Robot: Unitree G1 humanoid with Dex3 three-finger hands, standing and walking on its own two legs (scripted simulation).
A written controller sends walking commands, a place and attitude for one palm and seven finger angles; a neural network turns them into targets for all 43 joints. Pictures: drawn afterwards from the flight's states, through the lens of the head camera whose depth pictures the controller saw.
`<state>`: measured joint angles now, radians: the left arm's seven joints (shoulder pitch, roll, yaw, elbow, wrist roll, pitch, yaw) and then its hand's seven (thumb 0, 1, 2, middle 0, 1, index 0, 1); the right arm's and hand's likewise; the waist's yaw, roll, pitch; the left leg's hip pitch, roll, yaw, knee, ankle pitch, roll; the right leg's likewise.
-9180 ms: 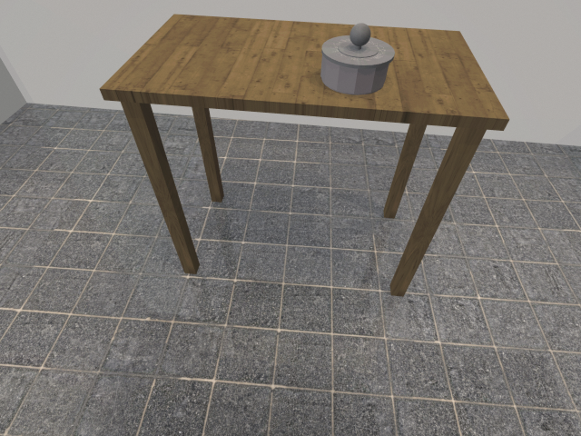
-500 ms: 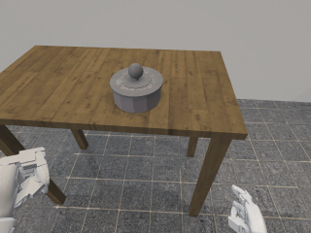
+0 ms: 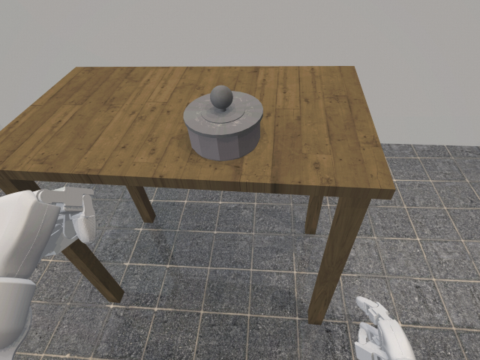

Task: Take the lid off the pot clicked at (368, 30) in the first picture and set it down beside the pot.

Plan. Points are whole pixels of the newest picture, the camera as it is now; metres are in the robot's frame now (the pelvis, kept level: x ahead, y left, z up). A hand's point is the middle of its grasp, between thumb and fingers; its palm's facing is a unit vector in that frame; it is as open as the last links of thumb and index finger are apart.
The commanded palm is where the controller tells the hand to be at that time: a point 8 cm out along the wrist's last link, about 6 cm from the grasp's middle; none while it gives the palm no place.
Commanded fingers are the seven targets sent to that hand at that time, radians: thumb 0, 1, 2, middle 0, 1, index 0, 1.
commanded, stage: reach forward and open the fingers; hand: left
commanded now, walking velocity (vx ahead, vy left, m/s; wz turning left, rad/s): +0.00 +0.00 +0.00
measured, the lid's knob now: (221, 97) +0.57 +0.13 +0.17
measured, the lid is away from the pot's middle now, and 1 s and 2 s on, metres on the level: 0.00 0.00 0.00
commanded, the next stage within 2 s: move the open hand above the knob in 0.92 s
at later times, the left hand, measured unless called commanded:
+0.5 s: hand (72, 212) +0.23 +0.26 +0.19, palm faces -0.11 -0.03 -0.99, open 6.0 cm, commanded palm +0.20 +0.25 +0.28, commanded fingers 0.00 -0.25 1.63 -0.95 -0.26 -0.95 -0.26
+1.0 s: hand (80, 162) +0.28 +0.26 +0.23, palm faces -0.03 -0.02 -1.00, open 10.0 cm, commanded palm +0.25 +0.25 +0.31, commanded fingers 0.00 -0.38 1.63 -0.86 -0.08 -0.86 -0.08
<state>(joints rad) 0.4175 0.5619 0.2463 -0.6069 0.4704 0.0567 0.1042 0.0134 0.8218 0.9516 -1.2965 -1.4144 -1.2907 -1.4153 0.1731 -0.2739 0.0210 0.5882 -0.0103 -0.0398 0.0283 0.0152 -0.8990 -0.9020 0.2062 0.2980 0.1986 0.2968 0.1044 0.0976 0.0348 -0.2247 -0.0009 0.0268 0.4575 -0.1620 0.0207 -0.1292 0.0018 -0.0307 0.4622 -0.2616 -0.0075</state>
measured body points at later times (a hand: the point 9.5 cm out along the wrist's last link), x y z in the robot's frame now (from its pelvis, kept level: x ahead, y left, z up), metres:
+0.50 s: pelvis -0.02 -0.02 +0.00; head -0.04 -0.07 +0.45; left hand +0.23 +0.25 +0.25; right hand +0.23 -0.21 -0.07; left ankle +0.06 +0.10 -0.74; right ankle +0.00 -0.12 -0.74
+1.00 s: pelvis -0.03 +0.01 +0.00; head -0.04 -0.03 +0.45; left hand +0.28 +0.26 +0.28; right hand +0.20 -0.19 -0.09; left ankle +0.06 +0.10 -0.74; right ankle +0.00 -0.12 -0.74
